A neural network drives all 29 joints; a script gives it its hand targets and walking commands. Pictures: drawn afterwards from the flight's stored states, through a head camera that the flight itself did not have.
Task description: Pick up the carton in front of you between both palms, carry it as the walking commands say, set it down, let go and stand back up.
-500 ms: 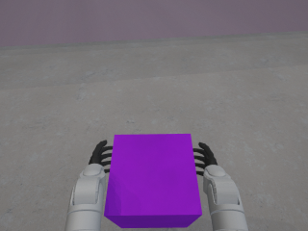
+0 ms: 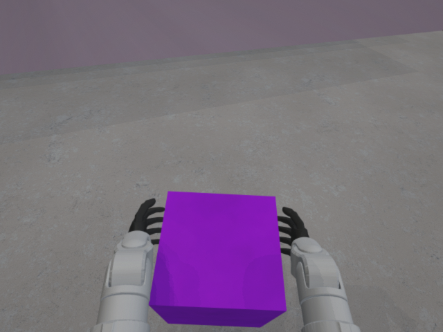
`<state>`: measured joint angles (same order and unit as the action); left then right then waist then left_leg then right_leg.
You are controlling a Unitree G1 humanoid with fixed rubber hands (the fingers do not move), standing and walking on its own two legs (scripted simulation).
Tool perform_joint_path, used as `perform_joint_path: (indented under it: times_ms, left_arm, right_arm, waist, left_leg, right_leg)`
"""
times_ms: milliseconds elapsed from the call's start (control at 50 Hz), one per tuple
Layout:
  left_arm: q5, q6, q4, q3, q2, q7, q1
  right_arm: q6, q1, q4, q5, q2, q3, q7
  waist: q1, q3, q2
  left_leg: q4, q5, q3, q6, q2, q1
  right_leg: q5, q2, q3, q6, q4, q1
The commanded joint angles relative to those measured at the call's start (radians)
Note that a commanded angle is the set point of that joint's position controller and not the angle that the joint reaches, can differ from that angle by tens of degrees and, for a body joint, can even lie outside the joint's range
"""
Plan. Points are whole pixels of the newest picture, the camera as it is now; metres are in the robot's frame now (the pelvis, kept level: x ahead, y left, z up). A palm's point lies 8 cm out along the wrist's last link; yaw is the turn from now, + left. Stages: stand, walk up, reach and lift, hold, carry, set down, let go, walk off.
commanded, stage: hold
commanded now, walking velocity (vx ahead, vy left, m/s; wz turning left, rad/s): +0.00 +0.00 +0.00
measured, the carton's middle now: (217, 264) +0.29 +0.00 -0.06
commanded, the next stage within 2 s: set down in 0.20 s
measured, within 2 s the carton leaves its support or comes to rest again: neither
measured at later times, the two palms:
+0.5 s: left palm (129, 230) +0.32 +0.18 +0.02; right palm (278, 237) +0.31 -0.12 +0.01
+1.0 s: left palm (147, 267) +0.34 +0.17 -0.19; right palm (258, 261) +0.37 -0.12 -0.20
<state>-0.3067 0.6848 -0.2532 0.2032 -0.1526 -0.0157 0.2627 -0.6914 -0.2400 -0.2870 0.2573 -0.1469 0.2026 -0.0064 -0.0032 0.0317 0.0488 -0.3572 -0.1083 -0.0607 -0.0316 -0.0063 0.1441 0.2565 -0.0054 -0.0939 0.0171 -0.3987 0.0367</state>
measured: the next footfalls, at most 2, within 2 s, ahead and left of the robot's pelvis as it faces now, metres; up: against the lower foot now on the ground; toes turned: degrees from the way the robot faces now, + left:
none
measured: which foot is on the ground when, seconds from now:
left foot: down 0.00-1.00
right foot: down 0.00-1.00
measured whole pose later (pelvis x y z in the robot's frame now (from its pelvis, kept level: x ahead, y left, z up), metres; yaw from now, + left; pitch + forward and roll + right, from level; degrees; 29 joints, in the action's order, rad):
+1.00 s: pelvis -0.04 -0.01 -0.12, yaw -2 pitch +38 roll -1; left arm -0.27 0.20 -0.42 0.47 -0.20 -0.06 0.61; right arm -0.22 -0.65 -0.59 0.18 -0.10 0.33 -0.10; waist -0.07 -0.17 0.05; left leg -1.07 -0.27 -0.12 -0.07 0.02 1.46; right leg 0.44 -0.11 -0.11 0.03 -1.16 1.37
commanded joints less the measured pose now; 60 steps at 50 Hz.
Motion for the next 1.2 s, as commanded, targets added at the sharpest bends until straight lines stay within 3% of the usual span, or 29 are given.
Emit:
perform_joint_path:
  times_ms: [0,100,260,400,480,540,640,720,800,880,1020,1180]
  left_arm:
    - [0.262,-0.019,-0.007,-0.551,-0.996,0.272,0.393]
    - [0.280,-0.013,-0.003,-0.566,-1.006,0.287,0.434]
    - [0.267,-0.012,-0.061,-0.520,-1.020,0.286,0.494]
    - [0.140,-0.070,-0.289,-0.254,-0.964,0.267,0.654]
    - [0.040,-0.136,-0.374,-0.080,-0.836,0.231,0.669]
    - [-0.015,-0.215,-0.404,-0.009,-0.746,0.208,0.626]
    - [0.002,-0.389,-0.395,-0.088,-0.785,0.203,0.657]
    - [0.052,-0.497,-0.369,-0.234,-0.879,0.216,0.724]
    - [0.110,-0.528,-0.289,-0.368,-0.909,0.224,0.769]
    - [0.131,-0.502,-0.267,-0.402,-0.892,0.228,0.773]
    - [0.113,-0.422,-0.364,-0.315,-0.890,0.240,0.824]
    - [0.127,-0.426,-0.402,-0.271,-0.903,0.191,0.940]
  right_arm:
    - [0.065,-0.554,0.076,-0.257,-0.922,-0.526,0.277]
    - [0.072,-0.568,0.052,-0.243,-0.930,-0.495,0.283]
    - [0.086,-0.652,-0.005,-0.218,-0.912,-0.450,0.301]
    - [0.165,-0.828,-0.251,-0.081,-0.854,-0.244,0.306]
    - [0.229,-0.831,-0.361,0.027,-0.752,-0.082,0.262]
    - [0.299,-0.780,-0.392,0.078,-0.670,-0.011,0.231]
    - [0.460,-0.801,-0.368,0.049,-0.706,-0.096,0.212]
    - [0.567,-0.886,-0.317,-0.047,-0.803,-0.283,0.203]
    - [0.590,-0.958,-0.228,-0.157,-0.869,-0.467,0.189]
    - [0.556,-0.966,-0.218,-0.188,-0.883,-0.525,0.188]
    - [0.479,-1.021,-0.330,-0.151,-0.844,-0.425,0.214]
    - [0.502,-1.138,-0.415,-0.151,-0.774,-0.341,0.209]
  waist:
    - [0.000,-0.237,-0.062]
    - [0.017,-0.251,-0.075]
    - [0.006,-0.234,-0.085]
    - [-0.034,-0.164,-0.074]
    - [-0.048,-0.142,-0.051]
    - [-0.052,-0.193,-0.042]
    - [-0.038,-0.427,-0.036]
    - [-0.051,-0.752,-0.026]
    - [-0.081,-1.099,-0.001]
    - [-0.109,-1.176,0.027]
    - [-0.108,-1.020,0.039]
    - [-0.089,-1.088,-0.006]
  left_leg:
    - [0.006,0.080,0.009,0.011,0.109,-0.325]
    - [0.021,0.013,-0.005,-0.004,0.087,-0.341]
    - [0.038,-0.108,-0.031,-0.010,0.064,-0.316]
    - [-0.025,-0.236,-0.026,0.003,0.068,-0.216]
    - [-0.105,-0.164,0.000,0.007,0.081,-0.105]
    - [-0.186,-0.034,0.016,0.004,0.095,0.004]
    - [-0.355,0.178,0.034,0.003,0.114,0.116]
    - [-0.506,0.336,0.046,0.008,0.126,0.177]
    - [-0.638,0.426,0.067,0.005,0.131,0.280]
    - [-0.709,0.320,0.095,0.000,0.134,0.491]
    - [-0.795,0.047,0.120,-0.004,0.137,0.769]
    - [-0.930,0.027,0.115,-0.023,0.147,0.889]
  right_leg:
    - [-0.046,-0.091,0.024,-0.034,0.128,0.241]
    - [0.005,-0.100,0.027,-0.048,0.130,0.251]
    - [0.055,-0.101,0.023,-0.057,0.107,0.268]
    - [0.158,-0.095,0.031,-0.067,0.010,0.408]
    - [0.146,-0.103,0.041,-0.059,-0.058,0.537]
    - [0.080,-0.119,0.053,-0.041,-0.124,0.622]
    - [-0.025,-0.142,0.065,-0.017,-0.242,0.782]
    - [-0.175,-0.152,0.063,0.010,-0.365,0.876]
    - [-0.313,-0.158,0.071,0.040,-0.494,0.899]
    - [-0.288,-0.158,0.077,0.053,-0.578,0.955]
    - [0.015,-0.166,0.102,0.035,-0.660,1.209]
    - [0.068,-0.186,0.127,0.013,-0.825,1.434]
